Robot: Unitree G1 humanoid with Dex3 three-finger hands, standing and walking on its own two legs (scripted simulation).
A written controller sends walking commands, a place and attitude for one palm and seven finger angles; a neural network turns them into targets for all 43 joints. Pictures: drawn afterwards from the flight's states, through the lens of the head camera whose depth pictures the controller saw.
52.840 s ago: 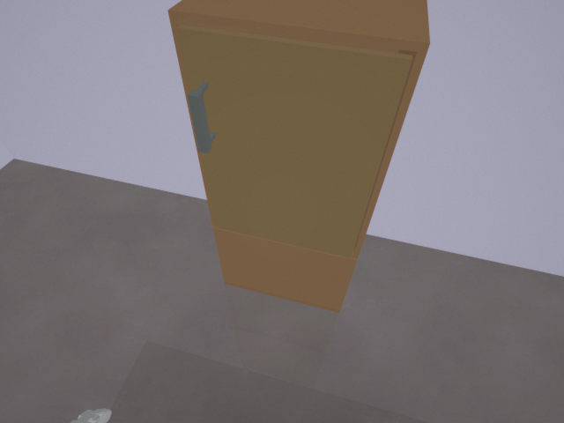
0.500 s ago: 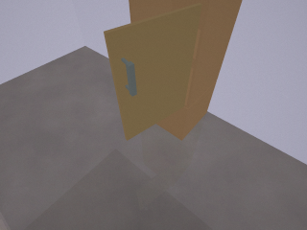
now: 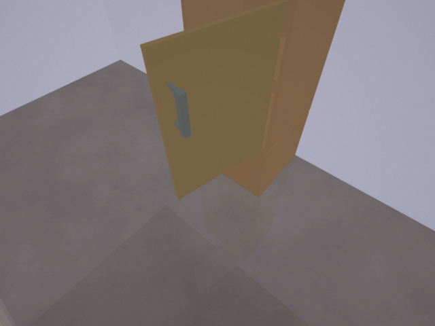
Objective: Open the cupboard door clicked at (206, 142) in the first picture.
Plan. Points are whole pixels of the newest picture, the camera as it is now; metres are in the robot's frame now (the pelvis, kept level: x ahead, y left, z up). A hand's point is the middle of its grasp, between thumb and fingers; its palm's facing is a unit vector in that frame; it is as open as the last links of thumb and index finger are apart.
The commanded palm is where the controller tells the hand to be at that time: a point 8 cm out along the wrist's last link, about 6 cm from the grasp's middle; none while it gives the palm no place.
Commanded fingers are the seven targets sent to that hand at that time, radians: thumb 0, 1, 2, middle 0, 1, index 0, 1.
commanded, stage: look to check the result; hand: left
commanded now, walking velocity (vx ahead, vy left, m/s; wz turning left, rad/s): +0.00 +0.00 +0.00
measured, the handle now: (178, 110) +0.60 +0.14 +0.04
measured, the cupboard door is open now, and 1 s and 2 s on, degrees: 78 78 78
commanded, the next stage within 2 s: stand and wait in 0.08 s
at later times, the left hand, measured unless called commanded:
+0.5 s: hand out of the picture +0.09 +0.23 -0.16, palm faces -0.02 -0.95 -0.33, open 7.4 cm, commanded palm none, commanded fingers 0.00 0.90 0.90 -0.20 -0.30 -0.20 -0.30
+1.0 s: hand out of the picture +0.09 +0.24 -0.16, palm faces -0.02 -0.95 -0.32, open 7.4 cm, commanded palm none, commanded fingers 0.00 0.90 0.90 -0.20 -0.30 -0.20 -0.30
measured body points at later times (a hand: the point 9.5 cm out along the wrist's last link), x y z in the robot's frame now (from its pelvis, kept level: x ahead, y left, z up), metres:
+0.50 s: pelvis +0.02 +0.00 +0.00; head +0.04 -0.01 +0.45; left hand +0.09 +0.28 -0.13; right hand +0.08 -0.29 -0.14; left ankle +0.00 +0.12 -0.75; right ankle +0.00 -0.09 -0.75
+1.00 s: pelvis +0.02 +0.00 +0.00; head +0.04 -0.01 +0.45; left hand +0.09 +0.29 -0.14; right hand +0.09 -0.29 -0.14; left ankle +0.00 +0.12 -0.75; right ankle +0.00 -0.09 -0.75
